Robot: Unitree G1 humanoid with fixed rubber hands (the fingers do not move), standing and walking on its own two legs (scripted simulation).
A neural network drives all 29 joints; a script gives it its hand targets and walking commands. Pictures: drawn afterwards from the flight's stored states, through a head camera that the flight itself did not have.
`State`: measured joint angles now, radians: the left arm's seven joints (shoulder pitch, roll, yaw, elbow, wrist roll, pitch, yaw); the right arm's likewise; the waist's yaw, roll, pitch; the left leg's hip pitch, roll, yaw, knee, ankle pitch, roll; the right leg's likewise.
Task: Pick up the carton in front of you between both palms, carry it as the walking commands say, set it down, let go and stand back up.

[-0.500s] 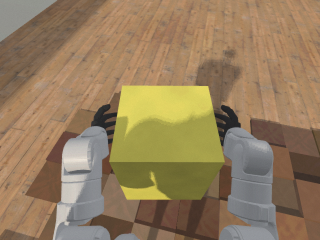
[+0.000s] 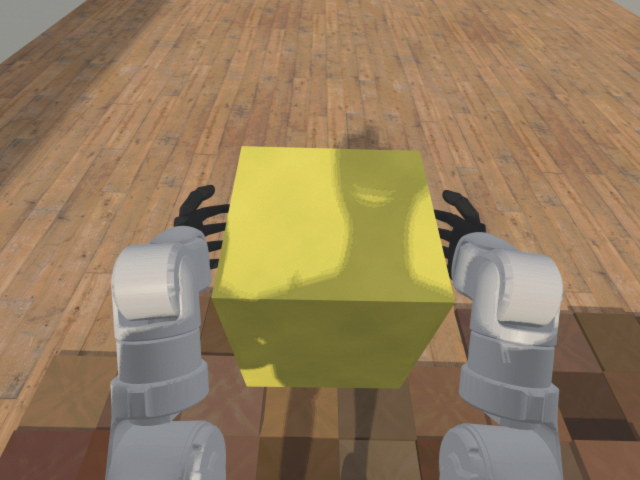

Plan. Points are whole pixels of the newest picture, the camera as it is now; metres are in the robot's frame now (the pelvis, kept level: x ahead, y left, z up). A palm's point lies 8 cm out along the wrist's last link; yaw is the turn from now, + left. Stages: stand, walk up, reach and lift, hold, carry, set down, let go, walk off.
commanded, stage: carry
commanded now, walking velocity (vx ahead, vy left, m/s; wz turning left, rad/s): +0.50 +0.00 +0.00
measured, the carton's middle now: (327, 277) +0.35 -0.03 +0.08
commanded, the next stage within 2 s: none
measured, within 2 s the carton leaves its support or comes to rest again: neither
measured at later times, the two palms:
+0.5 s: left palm (225, 174) +0.62 +0.13 +0.04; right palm (387, 169) +0.64 -0.17 +0.04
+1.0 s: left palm (276, 39) +0.99 +0.04 +0.14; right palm (403, 43) +1.00 -0.26 +0.13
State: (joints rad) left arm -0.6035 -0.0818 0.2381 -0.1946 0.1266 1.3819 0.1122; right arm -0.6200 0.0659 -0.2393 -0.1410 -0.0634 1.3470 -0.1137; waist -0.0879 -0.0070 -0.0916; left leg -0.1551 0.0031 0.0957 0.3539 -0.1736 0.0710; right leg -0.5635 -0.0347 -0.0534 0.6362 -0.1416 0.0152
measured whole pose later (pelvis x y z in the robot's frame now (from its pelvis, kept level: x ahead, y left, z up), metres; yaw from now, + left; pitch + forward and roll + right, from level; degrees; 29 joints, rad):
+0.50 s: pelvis +0.34 -0.04 -0.03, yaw +2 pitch +5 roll +1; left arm -0.25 -0.13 0.15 -0.21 0.10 1.11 0.09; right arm -0.24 0.14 -0.15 -0.24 -0.13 1.12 -0.09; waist 0.05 0.00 -0.05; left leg -0.66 0.06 0.11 0.73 -0.19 0.02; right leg -0.08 0.00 -0.16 0.33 -0.34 -0.04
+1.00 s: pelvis +0.63 -0.11 -0.03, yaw +1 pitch +5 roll +0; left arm -0.72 -0.02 0.20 0.06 0.07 1.27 0.15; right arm -0.73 -0.05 -0.21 0.08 0.01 1.27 -0.14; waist 0.02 0.02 -0.08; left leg -0.42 0.02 -0.05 1.10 -0.42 0.12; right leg -0.54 0.02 -0.10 0.73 -0.27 -0.07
